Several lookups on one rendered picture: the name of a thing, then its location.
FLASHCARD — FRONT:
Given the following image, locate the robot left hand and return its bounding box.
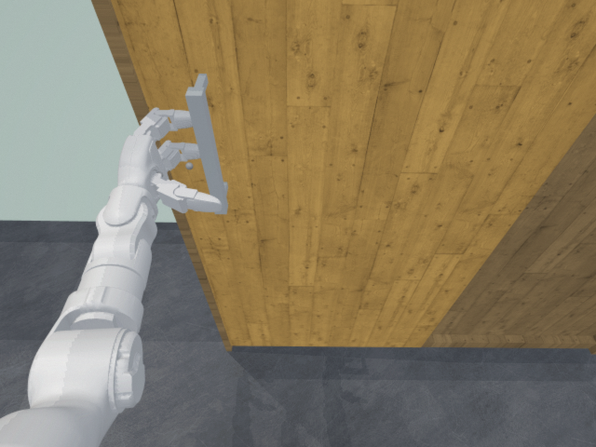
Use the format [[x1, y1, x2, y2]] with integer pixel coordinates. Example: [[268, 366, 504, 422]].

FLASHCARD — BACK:
[[117, 107, 222, 213]]

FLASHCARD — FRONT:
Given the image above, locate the left robot upper arm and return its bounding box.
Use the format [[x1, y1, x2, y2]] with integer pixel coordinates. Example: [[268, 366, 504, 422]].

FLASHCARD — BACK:
[[0, 328, 145, 447]]

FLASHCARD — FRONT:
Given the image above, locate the left robot forearm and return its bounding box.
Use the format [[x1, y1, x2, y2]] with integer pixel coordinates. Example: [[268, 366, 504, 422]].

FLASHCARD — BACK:
[[28, 185, 158, 408]]

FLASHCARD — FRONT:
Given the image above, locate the handle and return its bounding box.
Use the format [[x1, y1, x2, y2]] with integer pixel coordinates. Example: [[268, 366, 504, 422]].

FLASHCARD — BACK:
[[185, 74, 228, 214]]

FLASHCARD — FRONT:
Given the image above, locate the wardrobe door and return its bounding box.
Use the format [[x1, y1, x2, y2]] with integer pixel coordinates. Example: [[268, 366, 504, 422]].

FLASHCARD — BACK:
[[431, 114, 596, 336], [111, 0, 596, 347]]

